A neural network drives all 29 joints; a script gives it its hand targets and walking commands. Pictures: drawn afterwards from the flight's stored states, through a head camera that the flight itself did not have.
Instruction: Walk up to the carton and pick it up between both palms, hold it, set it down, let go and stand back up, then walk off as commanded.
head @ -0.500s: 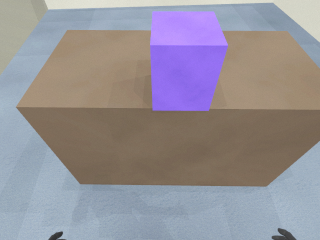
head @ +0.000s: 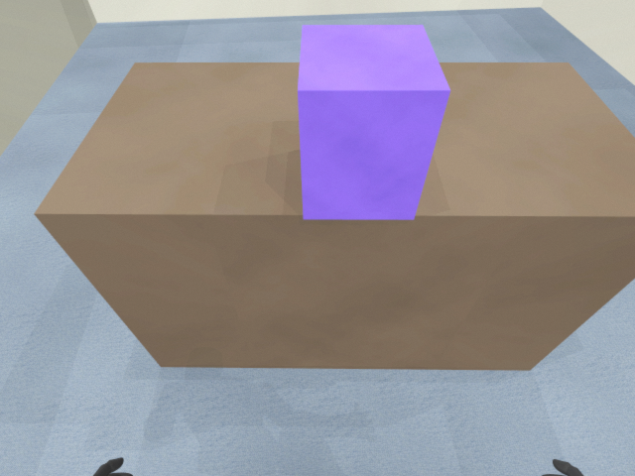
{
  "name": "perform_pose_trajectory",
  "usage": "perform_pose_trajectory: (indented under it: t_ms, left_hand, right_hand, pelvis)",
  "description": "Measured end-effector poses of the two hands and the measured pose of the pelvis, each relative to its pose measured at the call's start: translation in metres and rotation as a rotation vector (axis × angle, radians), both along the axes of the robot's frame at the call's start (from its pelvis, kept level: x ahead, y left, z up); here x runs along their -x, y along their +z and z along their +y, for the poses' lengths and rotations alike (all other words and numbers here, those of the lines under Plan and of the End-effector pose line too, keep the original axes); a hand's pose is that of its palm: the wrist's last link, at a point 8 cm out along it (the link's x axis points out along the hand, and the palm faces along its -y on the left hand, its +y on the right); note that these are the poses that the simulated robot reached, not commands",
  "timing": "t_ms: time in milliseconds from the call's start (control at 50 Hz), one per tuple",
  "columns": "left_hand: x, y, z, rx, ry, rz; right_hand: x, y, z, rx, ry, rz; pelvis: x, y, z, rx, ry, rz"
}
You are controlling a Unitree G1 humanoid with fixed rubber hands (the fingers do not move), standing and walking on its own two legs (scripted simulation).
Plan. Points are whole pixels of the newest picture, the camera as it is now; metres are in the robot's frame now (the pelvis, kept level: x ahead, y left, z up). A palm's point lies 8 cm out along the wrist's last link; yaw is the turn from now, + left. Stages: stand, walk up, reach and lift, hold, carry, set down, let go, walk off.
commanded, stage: stand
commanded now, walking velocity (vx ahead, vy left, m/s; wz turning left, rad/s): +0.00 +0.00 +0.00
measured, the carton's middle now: (360, 126) +0.63 -0.04 +0.09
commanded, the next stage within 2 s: none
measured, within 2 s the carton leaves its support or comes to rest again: neither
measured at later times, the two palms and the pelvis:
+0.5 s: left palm out of the picture +0.08 +0.31 -0.12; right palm out of the picture +0.09 -0.32 -0.10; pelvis +0.00 +0.00 +0.00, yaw +0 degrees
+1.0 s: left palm out of the picture +0.10 +0.30 -0.11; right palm out of the picture +0.10 -0.32 -0.10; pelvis +0.01 +0.00 +0.00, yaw +0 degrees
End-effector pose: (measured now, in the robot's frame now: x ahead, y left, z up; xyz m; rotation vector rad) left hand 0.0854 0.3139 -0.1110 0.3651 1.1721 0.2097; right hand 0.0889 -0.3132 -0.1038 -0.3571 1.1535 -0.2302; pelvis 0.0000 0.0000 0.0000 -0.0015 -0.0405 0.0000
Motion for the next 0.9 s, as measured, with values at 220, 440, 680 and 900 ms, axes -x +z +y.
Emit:
perform_pose_trajectory:
  t_ms: [220,440,680,900]
  left_hand:
    - [0.005,-0.003,-0.006,0.018,-0.005,0.005]
    - [0.008,-0.006,-0.007,0.020,-0.001,0.025]
    - [-0.004,-0.003,-0.007,0.015,0.002,0.002]
    - [-0.013,-0.001,-0.007,0.010,-0.012,-0.015]
  right_hand:
    - [0.001,0.002,-0.002,0.005,0.004,0.000]
    - [-0.001,0.002,-0.004,0.010,0.006,0.014]
    - [-0.015,0.002,-0.004,0.004,0.010,-0.010]
    - [-0.015,0.004,-0.006,0.010,0.005,-0.015]
  pelvis:
    - [0.002,0.000,0.000,-0.001,0.002,-0.001]
    - [0.001,0.000,-0.003,0.000,0.005,0.009]
    - [-0.006,0.000,-0.003,0.001,0.004,0.008]
    - [-0.007,0.000,-0.004,0.003,0.002,0.009]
